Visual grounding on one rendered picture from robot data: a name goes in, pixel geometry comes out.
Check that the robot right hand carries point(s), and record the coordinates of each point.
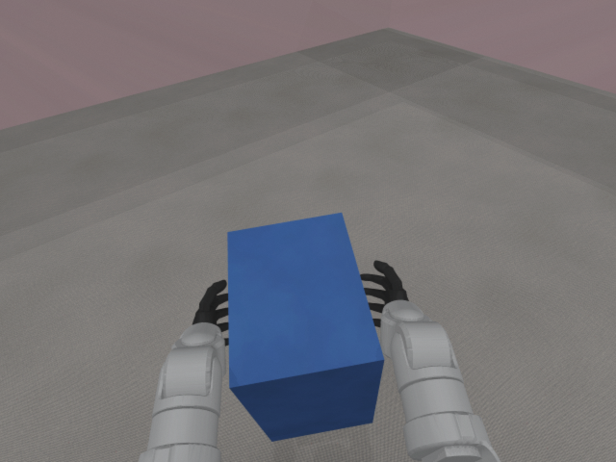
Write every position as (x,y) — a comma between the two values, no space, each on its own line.
(390,282)

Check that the robot right forearm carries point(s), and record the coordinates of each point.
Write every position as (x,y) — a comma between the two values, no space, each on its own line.
(440,423)

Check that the carton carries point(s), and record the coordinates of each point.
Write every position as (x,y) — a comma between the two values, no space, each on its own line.
(304,356)

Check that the robot left forearm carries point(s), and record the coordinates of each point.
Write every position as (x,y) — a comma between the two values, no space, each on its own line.
(187,404)

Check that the robot left hand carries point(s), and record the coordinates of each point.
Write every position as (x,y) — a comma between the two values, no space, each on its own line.
(207,307)

